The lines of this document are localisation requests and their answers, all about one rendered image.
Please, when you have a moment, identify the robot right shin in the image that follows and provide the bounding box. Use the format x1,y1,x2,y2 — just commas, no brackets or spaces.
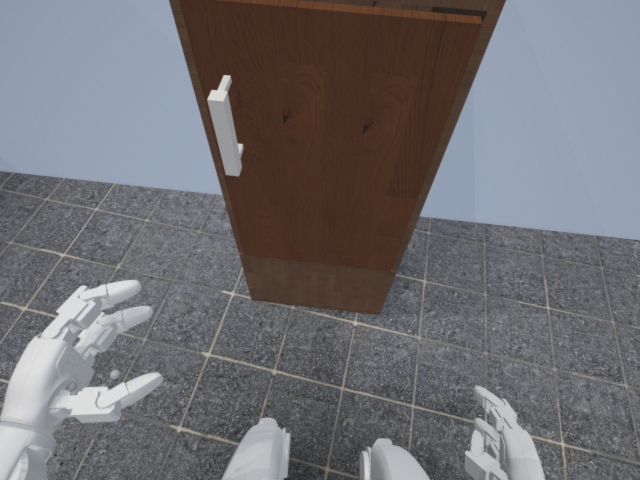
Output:
372,438,392,447

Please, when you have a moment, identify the right robot hand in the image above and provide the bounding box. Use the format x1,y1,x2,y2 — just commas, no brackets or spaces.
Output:
465,386,545,480

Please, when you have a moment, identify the robot right thigh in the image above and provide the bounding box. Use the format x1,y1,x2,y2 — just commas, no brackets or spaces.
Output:
359,444,430,480

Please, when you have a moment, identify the handle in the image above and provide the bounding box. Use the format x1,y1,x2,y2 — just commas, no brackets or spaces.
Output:
207,75,244,176

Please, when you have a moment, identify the left robot hand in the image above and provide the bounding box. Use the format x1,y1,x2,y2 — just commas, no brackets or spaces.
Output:
0,280,163,435

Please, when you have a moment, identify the cupboard door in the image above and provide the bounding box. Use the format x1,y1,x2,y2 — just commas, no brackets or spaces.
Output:
179,0,482,272

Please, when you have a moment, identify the left robot forearm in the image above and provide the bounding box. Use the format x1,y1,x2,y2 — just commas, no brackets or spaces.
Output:
0,422,57,480

